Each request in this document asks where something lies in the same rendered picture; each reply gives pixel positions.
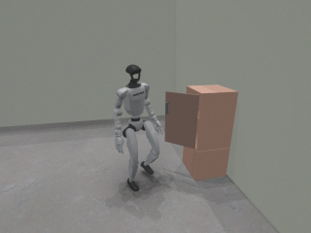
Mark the robot right forearm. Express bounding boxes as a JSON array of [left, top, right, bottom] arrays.
[[113, 109, 122, 137]]

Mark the left robot upper arm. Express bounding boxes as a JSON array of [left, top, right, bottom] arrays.
[[141, 83, 150, 107]]

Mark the right robot upper arm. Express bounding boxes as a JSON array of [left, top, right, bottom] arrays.
[[115, 87, 128, 116]]

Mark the robot right hand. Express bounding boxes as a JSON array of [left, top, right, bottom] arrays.
[[115, 136, 124, 153]]

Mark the humanoid robot torso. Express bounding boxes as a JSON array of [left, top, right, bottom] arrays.
[[123, 84, 146, 132]]

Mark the handle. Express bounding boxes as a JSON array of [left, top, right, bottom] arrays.
[[165, 102, 170, 114]]

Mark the cupboard door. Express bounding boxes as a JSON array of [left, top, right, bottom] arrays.
[[164, 91, 199, 149]]

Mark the robot left forearm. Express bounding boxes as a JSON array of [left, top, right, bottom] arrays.
[[145, 103, 157, 121]]

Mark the left robot foot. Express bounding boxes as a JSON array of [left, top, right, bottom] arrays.
[[140, 161, 154, 175]]

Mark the robot left hand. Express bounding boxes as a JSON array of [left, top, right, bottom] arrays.
[[154, 120, 163, 135]]

